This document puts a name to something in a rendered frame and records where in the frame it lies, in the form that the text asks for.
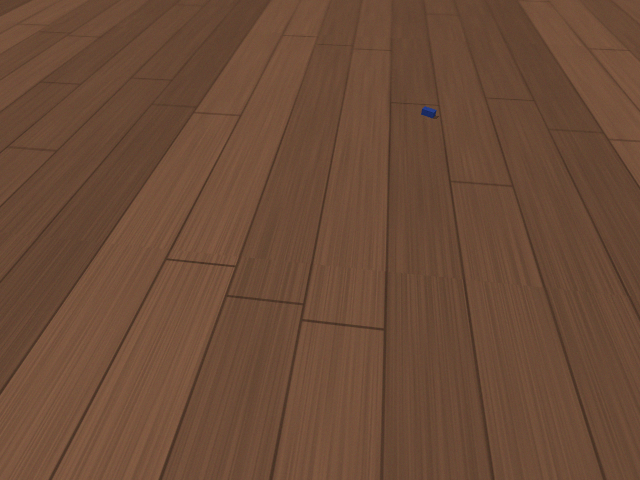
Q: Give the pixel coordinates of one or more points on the small box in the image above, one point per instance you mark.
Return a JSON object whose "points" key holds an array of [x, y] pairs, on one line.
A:
{"points": [[429, 112]]}

